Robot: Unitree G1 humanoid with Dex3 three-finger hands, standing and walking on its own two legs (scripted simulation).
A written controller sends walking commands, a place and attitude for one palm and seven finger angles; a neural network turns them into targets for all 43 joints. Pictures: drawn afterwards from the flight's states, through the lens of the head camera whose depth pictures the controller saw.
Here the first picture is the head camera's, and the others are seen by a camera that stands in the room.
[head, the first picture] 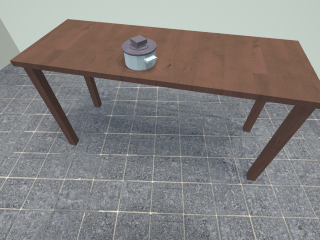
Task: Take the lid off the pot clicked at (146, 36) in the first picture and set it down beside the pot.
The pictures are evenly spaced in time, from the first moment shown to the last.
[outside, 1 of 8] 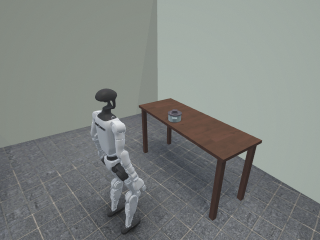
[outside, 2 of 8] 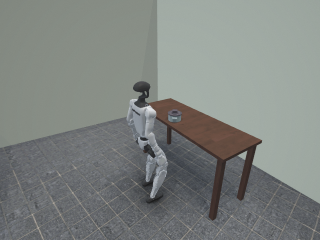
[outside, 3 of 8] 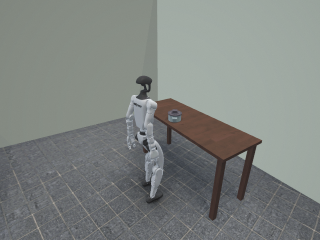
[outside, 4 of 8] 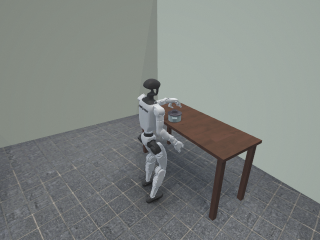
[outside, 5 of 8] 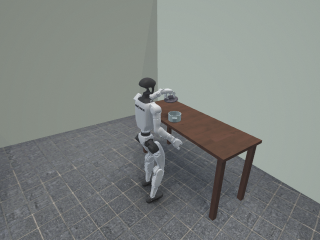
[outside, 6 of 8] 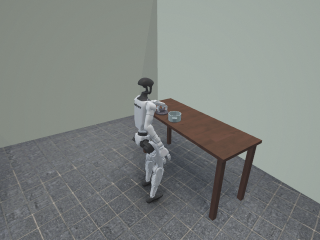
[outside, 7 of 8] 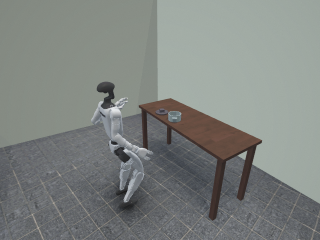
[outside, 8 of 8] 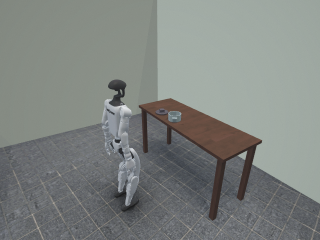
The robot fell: no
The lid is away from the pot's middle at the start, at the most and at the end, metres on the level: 0.00 0.24 0.24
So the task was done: yes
